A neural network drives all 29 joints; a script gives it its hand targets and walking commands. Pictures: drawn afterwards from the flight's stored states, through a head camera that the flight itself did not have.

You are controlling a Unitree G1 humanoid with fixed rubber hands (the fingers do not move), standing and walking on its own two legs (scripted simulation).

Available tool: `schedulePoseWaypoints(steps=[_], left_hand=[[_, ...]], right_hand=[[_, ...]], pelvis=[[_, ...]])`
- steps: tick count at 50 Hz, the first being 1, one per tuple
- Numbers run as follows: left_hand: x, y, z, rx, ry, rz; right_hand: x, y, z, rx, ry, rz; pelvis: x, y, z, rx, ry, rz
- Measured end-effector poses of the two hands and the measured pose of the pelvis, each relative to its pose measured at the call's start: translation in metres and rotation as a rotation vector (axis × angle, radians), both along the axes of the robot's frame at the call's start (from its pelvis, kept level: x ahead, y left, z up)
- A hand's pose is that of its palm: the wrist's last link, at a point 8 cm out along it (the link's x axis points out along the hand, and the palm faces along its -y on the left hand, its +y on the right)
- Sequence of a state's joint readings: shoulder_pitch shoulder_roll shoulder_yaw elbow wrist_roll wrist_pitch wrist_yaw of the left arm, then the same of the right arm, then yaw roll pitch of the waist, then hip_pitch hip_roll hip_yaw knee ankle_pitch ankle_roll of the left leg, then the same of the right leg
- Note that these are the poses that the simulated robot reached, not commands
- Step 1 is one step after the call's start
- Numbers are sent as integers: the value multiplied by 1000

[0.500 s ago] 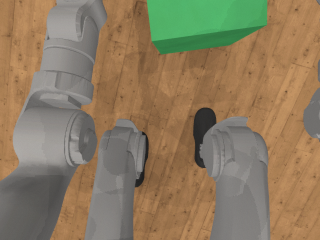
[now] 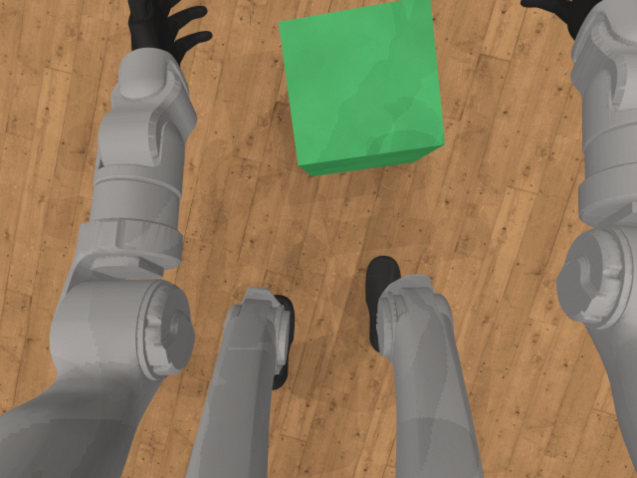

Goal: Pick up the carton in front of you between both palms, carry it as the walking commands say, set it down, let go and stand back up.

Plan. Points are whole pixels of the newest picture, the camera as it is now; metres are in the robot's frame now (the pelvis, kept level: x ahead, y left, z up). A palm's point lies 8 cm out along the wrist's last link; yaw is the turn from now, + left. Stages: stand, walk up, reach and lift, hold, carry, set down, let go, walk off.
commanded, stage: set down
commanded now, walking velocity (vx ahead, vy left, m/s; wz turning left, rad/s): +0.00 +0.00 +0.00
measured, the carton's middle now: (358, 105) +0.55 -0.08 -0.42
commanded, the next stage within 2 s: let go in 0.24 s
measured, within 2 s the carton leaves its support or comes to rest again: neither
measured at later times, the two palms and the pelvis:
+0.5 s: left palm (73, 61) +0.50 +0.13 +0.02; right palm out of the picture +0.49 -0.29 +0.01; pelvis +0.03 -0.01 +0.13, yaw -3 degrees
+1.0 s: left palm out of the picture +0.34 +0.21 +0.13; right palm out of the picture +0.31 -0.25 +0.12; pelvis +0.09 +0.01 +0.21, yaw -5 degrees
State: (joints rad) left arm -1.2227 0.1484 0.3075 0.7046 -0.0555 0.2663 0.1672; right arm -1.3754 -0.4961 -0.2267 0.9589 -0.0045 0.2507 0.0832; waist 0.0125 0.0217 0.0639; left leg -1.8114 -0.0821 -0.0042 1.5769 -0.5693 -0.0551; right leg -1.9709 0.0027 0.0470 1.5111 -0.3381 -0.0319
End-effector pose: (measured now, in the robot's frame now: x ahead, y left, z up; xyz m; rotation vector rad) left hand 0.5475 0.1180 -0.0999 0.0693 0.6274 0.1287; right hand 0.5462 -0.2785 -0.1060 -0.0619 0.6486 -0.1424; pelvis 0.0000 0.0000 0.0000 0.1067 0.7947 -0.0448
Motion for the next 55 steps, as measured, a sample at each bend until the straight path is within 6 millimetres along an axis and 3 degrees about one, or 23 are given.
schedulePoseWaypoints(steps=[11, 19, 25, 33, 55], left_hand=[[-4, 0, 69, -7, -1, 2], [-16, 0, 99, 29, 24, -42], [-49, 7, 116, 93, 83, -135], [-99, 35, 155, 112, 128, -178], [-236, 107, 250, 85, 163, -155]], right_hand=[[-2, -2, 71, 6, 1, 7], [-16, -5, 100, -35, 35, 7], [-59, -10, 115, -87, 85, -9], [-121, -7, 151, -78, 106, -14], [-264, 38, 243, -66, 143, 3]], pelvis=[[8, -4, 64, -10, -13, -10], [18, -9, 101, -22, -35, -13], [33, -11, 130, -39, -83, -19], [53, -10, 162, -62, -196, -28], [102, 12, 222, -137, -621, -29]])
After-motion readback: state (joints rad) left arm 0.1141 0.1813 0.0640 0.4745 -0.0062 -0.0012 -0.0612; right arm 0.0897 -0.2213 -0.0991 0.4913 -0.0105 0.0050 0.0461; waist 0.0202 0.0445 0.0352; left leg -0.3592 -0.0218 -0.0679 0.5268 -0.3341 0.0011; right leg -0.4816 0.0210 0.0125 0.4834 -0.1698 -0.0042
